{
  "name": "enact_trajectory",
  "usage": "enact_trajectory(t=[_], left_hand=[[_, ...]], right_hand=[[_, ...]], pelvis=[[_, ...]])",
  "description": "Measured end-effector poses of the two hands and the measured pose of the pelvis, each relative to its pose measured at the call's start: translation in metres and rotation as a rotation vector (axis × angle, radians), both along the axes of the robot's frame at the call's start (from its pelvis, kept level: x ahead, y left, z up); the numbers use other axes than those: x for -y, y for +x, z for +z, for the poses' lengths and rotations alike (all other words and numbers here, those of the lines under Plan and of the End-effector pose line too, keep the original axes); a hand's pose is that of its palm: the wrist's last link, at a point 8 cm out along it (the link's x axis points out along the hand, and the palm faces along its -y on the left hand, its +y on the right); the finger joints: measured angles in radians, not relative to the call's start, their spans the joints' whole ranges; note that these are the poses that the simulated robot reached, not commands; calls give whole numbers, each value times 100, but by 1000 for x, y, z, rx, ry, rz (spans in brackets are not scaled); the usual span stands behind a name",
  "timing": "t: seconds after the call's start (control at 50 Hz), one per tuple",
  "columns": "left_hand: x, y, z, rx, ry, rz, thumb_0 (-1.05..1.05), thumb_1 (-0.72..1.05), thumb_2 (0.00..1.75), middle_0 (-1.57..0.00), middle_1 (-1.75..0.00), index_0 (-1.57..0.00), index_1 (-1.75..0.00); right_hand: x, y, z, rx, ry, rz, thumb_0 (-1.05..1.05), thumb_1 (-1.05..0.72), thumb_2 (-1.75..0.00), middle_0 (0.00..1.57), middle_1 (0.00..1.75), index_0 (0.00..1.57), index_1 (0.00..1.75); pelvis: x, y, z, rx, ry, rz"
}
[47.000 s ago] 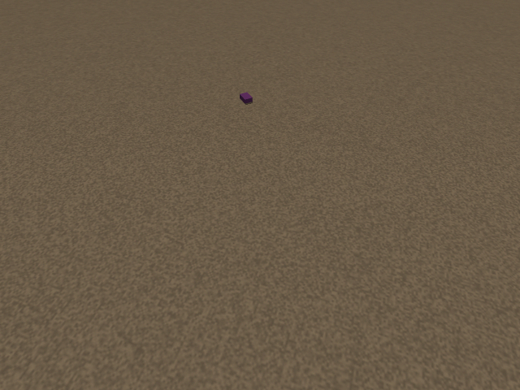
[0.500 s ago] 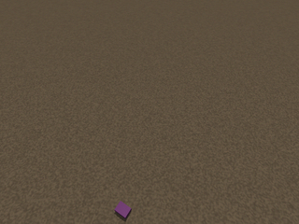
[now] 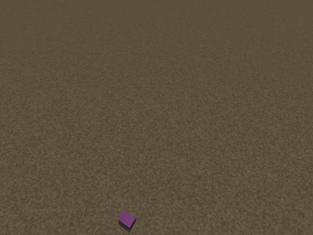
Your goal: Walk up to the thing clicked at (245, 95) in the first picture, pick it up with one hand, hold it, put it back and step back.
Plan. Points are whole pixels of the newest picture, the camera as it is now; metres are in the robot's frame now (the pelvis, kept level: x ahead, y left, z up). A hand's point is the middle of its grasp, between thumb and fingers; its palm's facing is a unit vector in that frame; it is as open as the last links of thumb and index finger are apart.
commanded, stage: stand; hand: left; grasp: from above
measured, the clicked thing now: (127, 219) +0.38 +0.17 -0.77
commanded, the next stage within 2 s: rise first in 0.56 s
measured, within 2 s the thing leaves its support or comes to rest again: neither
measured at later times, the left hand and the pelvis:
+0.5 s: hand out of the picture +0.08 +0.25 -0.15, palm faces +0.00 -0.94 -0.34, open 7.3 cm; pelvis +0.00 +0.00 +0.00, yaw +0 degrees
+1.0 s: hand out of the picture +0.16 +0.25 -0.18, palm faces -0.06 -0.91 -0.41, open 10.6 cm; pelvis -0.01 +0.01 -0.03, yaw -2 degrees
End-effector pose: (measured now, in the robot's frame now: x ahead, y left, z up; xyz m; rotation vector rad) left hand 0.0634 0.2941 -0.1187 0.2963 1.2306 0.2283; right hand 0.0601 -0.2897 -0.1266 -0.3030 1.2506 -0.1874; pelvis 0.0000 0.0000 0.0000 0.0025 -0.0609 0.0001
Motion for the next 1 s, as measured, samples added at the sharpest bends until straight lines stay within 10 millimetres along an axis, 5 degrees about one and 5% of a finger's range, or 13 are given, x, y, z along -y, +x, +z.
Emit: enact_trajectory(t=[0.72, 0.88, 1.0], left_hand=[[4, 19, 3, 59, 1, -8, 0, 88, 91, -19, -32, -20, -32], [5, 78, -12, 128, 2, -76, 0, 55, 88, -20, -59, -22, -59], [5, 88, -25, 97, 70, -118, 0, 14, 86, -22, -76, -24, -76]], right_hand=[[4, 8, 3, 53, -3, -11, 0, -91, -90, 20, 30, 20, 29], [-22, 20, -4, 181, 32, -21, 0, -92, -91, 20, 30, 20, 29], [-39, 19, -12, 221, 58, -32, 0, -95, -91, 20, 30, 20, 29]], pelvis=[[3, 2, -2, -35, 0, -2], [0, -12, -17, -147, 5, -17], [-10, -10, -30, -197, 1, -30]])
